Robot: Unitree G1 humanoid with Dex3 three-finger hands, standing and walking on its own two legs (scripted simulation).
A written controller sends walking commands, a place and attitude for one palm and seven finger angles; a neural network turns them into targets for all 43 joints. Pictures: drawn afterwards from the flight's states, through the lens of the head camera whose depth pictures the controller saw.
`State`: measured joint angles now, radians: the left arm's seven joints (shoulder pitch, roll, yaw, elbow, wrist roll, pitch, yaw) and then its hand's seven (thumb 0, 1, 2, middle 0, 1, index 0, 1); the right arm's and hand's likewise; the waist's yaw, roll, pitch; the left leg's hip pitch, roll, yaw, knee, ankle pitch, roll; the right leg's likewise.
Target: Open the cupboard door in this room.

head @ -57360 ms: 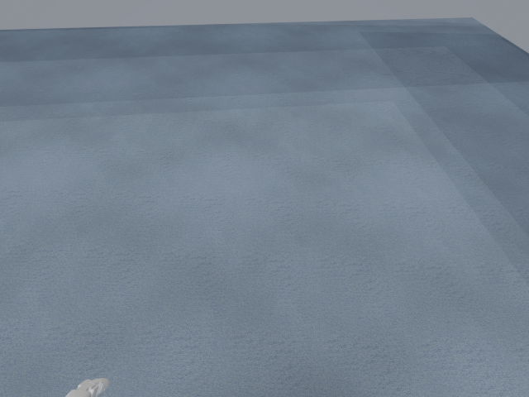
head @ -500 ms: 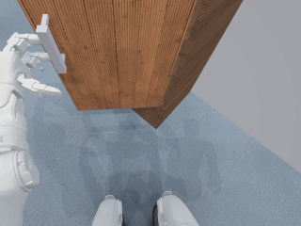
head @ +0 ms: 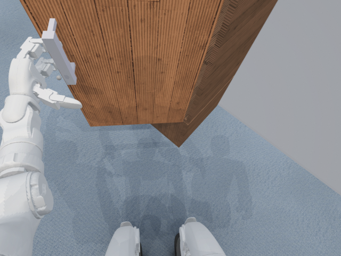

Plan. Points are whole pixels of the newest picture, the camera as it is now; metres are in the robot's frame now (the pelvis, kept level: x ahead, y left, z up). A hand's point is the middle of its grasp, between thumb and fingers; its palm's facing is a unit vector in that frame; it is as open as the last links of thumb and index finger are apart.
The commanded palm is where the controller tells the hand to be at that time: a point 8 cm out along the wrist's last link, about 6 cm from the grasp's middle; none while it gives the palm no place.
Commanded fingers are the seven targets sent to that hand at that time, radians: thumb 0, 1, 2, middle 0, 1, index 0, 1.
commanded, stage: slide the fingers in behind the handle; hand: left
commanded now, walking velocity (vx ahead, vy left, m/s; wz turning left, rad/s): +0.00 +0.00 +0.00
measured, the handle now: (62, 54) +0.56 +0.22 +0.07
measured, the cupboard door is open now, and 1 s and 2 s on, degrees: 47 47 54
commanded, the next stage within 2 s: close the thumb around the handle in 0.78 s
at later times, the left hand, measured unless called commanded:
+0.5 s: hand (73, 75) +0.50 +0.19 +0.07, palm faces +0.05 -1.00 -0.02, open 14.1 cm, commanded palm +0.47 +0.23 +0.07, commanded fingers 0.00 -0.50 0.30 -0.30 -1.20 -0.30 -1.20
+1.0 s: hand (73, 76) +0.50 +0.19 +0.07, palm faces +0.04 -1.00 -0.01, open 13.8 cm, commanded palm +0.47 +0.23 +0.07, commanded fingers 0.00 -0.11 0.47 -0.33 -1.24 -0.33 -1.24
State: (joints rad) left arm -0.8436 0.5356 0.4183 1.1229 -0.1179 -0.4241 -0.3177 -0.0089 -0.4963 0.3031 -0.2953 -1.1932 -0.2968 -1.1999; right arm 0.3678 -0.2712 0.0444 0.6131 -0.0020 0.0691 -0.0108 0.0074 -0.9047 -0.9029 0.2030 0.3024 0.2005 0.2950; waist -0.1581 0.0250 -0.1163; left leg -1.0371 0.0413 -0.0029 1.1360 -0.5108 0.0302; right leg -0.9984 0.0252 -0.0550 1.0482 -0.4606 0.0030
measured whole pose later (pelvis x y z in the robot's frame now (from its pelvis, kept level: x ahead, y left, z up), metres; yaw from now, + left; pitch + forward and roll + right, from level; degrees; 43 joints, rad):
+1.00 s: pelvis +0.01 +0.00 +0.00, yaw +0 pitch +23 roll -3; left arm -0.82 0.45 0.36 1.11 -0.12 -0.43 -0.22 -0.01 -0.45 0.32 -0.28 -1.20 -0.27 -1.21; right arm 0.36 -0.27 0.03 0.63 -0.01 0.08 0.01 0.01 -0.91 -0.90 0.20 0.30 0.20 0.29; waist -0.14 0.03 -0.13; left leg -1.00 0.03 0.00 1.11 -0.51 0.02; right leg -0.97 0.02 -0.05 1.04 -0.47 0.00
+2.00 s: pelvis +0.01 +0.00 +0.01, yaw -1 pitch +21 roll -2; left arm -0.57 0.36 0.35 0.88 -0.18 -0.42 -0.24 0.01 0.73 0.75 -0.34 -1.34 -0.34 -1.35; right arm 0.38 -0.26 0.02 0.59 0.02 0.08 0.01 0.01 -0.91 -0.90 0.20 0.30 0.20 0.29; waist -0.12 0.04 -0.15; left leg -0.91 0.04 0.03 1.05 -0.50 0.03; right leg -0.90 0.03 -0.02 0.99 -0.46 0.00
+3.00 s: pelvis +0.02 -0.05 +0.02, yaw +4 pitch +13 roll +1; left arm 0.16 -0.09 -0.22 0.15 0.10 -0.31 0.55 0.00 0.65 0.77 -0.35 -1.32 -0.36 -1.33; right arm 0.20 -0.19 0.00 0.57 -0.08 -0.03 0.01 0.02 -0.91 -0.90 0.20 0.30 0.20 0.29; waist -0.01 0.03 -0.16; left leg -0.75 0.01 -0.04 1.01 -0.49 -0.04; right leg -0.74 0.00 -0.09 1.02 -0.52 -0.06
